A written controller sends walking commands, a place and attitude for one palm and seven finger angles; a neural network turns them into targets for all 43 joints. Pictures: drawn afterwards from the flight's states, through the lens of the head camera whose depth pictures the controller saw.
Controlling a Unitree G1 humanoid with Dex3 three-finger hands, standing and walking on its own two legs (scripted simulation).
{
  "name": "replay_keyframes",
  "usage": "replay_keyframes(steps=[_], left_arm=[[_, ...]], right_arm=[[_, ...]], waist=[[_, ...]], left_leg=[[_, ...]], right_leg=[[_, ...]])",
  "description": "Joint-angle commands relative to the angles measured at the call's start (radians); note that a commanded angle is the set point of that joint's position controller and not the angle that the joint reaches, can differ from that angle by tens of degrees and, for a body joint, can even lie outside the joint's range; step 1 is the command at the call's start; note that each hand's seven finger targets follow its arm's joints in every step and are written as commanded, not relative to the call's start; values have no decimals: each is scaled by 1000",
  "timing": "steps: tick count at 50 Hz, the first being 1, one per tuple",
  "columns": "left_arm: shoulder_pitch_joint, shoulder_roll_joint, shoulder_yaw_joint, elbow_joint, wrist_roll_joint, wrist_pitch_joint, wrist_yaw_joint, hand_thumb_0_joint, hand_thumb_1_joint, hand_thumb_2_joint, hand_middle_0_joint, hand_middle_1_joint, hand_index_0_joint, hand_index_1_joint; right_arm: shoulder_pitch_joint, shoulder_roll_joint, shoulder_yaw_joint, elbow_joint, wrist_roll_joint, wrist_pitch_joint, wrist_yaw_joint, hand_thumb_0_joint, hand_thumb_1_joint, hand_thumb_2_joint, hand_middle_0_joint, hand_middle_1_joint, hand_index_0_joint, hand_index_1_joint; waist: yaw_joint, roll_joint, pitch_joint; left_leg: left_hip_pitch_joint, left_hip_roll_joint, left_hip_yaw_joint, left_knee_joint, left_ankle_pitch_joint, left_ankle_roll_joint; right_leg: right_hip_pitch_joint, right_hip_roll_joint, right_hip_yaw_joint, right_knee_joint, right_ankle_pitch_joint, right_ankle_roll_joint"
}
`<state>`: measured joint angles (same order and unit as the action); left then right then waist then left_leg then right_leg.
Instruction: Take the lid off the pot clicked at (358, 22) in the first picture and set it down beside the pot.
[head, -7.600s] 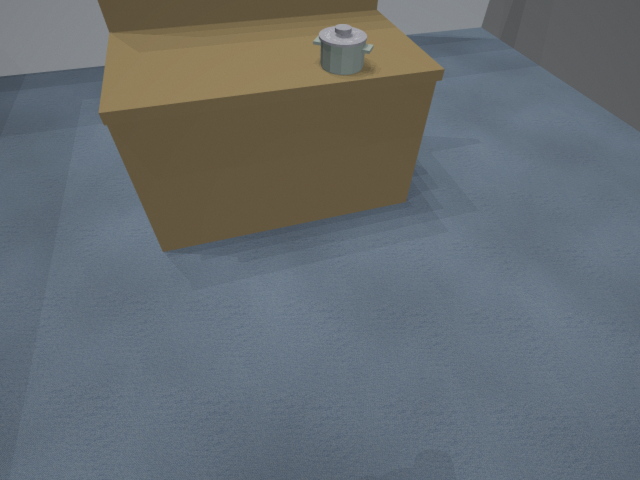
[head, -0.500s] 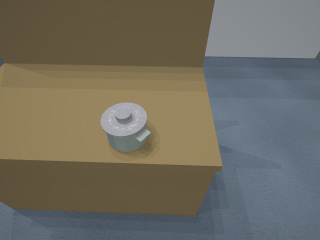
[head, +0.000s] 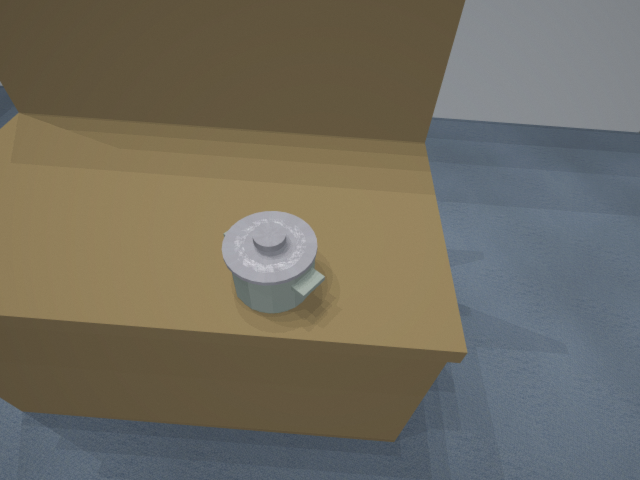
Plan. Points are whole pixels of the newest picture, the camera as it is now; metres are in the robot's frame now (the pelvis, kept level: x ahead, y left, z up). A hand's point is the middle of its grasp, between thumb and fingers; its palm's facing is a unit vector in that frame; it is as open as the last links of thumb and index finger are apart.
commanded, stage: come to a stop and stand still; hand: left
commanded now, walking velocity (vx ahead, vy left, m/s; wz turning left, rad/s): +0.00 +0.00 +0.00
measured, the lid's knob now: (269, 236) +0.48 +0.11 +0.00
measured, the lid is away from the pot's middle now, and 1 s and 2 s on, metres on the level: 0.00 0.00 0.00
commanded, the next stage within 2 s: look again from close up in 0.28 s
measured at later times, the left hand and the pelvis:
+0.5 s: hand out of the picture +0.02 +0.17 -0.18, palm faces +0.01 -0.99 -0.17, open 7.4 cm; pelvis +0.02 +0.01 +0.00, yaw +0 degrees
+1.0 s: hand out of the picture -0.01 +0.17 -0.18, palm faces +0.02 -0.99 -0.14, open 7.4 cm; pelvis +0.01 +0.01 +0.00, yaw +0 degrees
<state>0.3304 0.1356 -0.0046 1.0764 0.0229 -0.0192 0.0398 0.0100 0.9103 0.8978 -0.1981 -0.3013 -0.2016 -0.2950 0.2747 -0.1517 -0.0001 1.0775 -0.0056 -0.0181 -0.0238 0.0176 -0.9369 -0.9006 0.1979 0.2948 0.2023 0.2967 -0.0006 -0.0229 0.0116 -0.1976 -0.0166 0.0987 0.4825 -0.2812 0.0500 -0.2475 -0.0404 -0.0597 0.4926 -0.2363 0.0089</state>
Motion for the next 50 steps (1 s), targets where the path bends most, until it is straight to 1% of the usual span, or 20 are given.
replay_keyframes(steps=[1, 9, 10, 12, 13, 15, 18, 25, 26, 28, 29, 30, 33, 35, 38, 39, 41, 47, 48, 50], left_arm=[[54, 95, 12, -27, -6, -14, 7, 0, 900, 900, -200, -300, -200, -300], [44, 96, 8, -15, -6, -10, 8, 0, 900, 900, -200, -300, -200, -300], [45, 104, 8, -15, -7, -7, 6, 0, 900, 900, -200, -300, -200, -300], [44, 100, 8, -16, -6, -8, 7, 0, 900, 900, -200, -300, -200, -300], [44, 99, 8, -15, -7, -9, 7, 0, 900, 900, -200, -300, -200, -300], [44, 108, 9, -15, -8, -9, 6, 0, 900, 900, -200, -300, -200, -300], [45, 102, 8, -12, -8, -10, 7, 0, 900, 900, -200, -300, -200, -300], [46, 100, 8, -7, -8, -7, 7, 0, 900, 900, -200, -300, -200, -300], [51, 97, 7, -6, -8, -7, 8, 0, 900, 900, -200, -300, -200, -300], [53, 95, 7, -4, -8, -9, 8, 0, 900, 900, -200, -300, -200, -300], [57, 92, 6, -3, -8, -9, 9, 0, 900, 900, -200, -300, -200, -300], [53, 98, 8, -3, -9, -7, 8, 0, 900, 900, -200, -300, -200, -300], [57, 88, 7, 0, -7, -6, 9, 0, 900, 900, -200, -300, -200, -300], [58, 93, 7, 2, -7, -6, 7, 0, 900, 900, -200, -300, -200, -300], [69, 82, 6, 5, -6, -6, 8, 0, 900, 900, -200, -300, -200, -300], [72, 80, 5, 5, -6, -7, 8, 0, 900, 900, -200, -300, -200, -300], [72, 80, 5, 6, -6, -6, 8, 0, 900, 900, -200, -300, -200, -300], [88, 75, 5, 12, -6, -8, 8, 0, 900, 900, -200, -300, -200, -300], [86, 75, 5, 12, -6, -9, 9, 0, 900, 900, -200, -300, -200, -300], [87, 75, 4, 13, -6, -7, 8, 0, 900, 900, -200, -300, -200, -300]], right_arm=[[46, -91, -16, -19, -2, -22, -1, 0, -900, -900, 200, 300, 200, 300], [44, -90, -11, 9, -2, -20, -2, 0, -900, -900, 200, 300, 200, 300], [42, -89, -11, 11, -1, -21, -2, 0, -900, -900, 200, 300, 200, 300], [43, -91, -10, 16, -1, -21, -2, 0, -900, -900, 200, 300, 200, 300], [46, -91, -11, 18, -2, -22, -2, 0, -900, -900, 200, 300, 200, 300], [49, -90, -11, 23, -1, -24, -2, 0, -900, -900, 200, 300, 200, 300], [51, -91, -11, 31, -1, -25, -3, 0, -900, -900, 200, 300, 200, 300], [61, -79, -12, 46, 0, -25, -4, 0, -900, -900, 200, 300, 200, 300], [62, -84, -11, 46, 1, -26, -5, 0, -900, -900, 200, 300, 200, 300], [67, -77, -10, 52, 1, -27, -4, 0, -900, -900, 200, 300, 200, 300], [69, -78, -10, 54, 1, -28, -5, 0, -900, -900, 200, 300, 200, 300], [72, -76, -11, 53, 1, -26, -5, 0, -900, -900, 200, 300, 200, 300], [74, -72, -11, 58, 1, -27, -5, 0, -900, -900, 200, 300, 200, 300], [75, -67, -11, 58, 3, -25, -5, 0, -900, -900, 200, 300, 200, 300], [79, -65, -11, 61, 2, -26, -5, 0, -900, -900, 200, 300, 200, 300], [84, -64, -10, 62, 2, -28, -5, 0, -900, -900, 200, 300, 200, 300], [78, -65, -11, 61, 3, -27, -5, 0, -900, -900, 200, 300, 200, 300], [85, -57, -12, 67, 3, -27, -4, 0, -900, -900, 200, 300, 200, 300], [89, -55, -12, 67, 3, -28, -5, 0, -900, -900, 200, 300, 200, 300], [91, -51, -12, 66, 4, -27, -5, 0, -900, -900, 200, 300, 200, 300]], waist=[[1, 31, 15], [2, 28, 53], [7, 40, 63], [5, 23, 57], [5, 34, 48], [7, 32, 32], [6, 15, 30], [8, 23, 55], [7, 34, 47], [7, 19, 42], [7, 23, 41], [7, 16, 46], [6, 37, 60], [8, 27, 73], [8, 28, 72], [6, 20, 59], [9, 29, 77], [9, 35, 64], [7, 23, 66], [9, 30, 80]], left_leg=[[6, 125, -134, -104, 195, -8], [5, 127, -133, -132, 181, -10], [3, 129, -136, -140, 176, -7], [7, 129, -135, -139, 186, -8], [18, 127, -134, -137, 199, -9], [30, 131, -138, -143, 218, -6], [42, 131, -133, -139, 235, -7], [38, 134, -134, -156, 233, -5], [42, 132, -135, -151, 236, -6], [47, 131, -135, -152, 244, -5], [49, 130, -134, -151, 244, -5], [46, 133, -137, -157, 237, -4], [38, 131, -136, -165, 211, -6], [27, 132, -139, -172, 191, -3], [31, 129, -139, -171, 184, -3], [38, 129, -141, -170, 191, -1], [26, 129, -141, -172, 172, -1], [33, 128, -139, -172, 156, 0], [33, 127, -139, -169, 168, 0], [25, 131, -141, -178, 158, 3]], right_leg=[[22, -79, 88, -72, 170, -44], [33, -79, 87, -92, 154, -40], [29, -75, 83, -94, 144, -40], [36, -78, 84, -94, 156, -38], [42, -79, 87, -95, 165, -39], [53, -78, 80, -94, 170, -39], [54, -82, 82, -97, 181, -37], [48, -79, 75, -103, 167, -36], [51, -80, 80, -103, 168, -35], [59, -82, 80, -104, 180, -35], [59, -84, 82, -107, 181, -36], [57, -79, 77, -106, 169, -37], [49, -81, 78, -112, 149, -33], [44, -79, 75, -116, 138, -33], [41, -82, 77, -119, 135, -32], [47, -82, 77, -118, 141, -33], [36, -82, 77, -122, 127, -32], [34, -83, 79, -125, 124, -32], [36, -82, 81, -124, 136, -33], [30, -80, 76, -127, 121, -33]])
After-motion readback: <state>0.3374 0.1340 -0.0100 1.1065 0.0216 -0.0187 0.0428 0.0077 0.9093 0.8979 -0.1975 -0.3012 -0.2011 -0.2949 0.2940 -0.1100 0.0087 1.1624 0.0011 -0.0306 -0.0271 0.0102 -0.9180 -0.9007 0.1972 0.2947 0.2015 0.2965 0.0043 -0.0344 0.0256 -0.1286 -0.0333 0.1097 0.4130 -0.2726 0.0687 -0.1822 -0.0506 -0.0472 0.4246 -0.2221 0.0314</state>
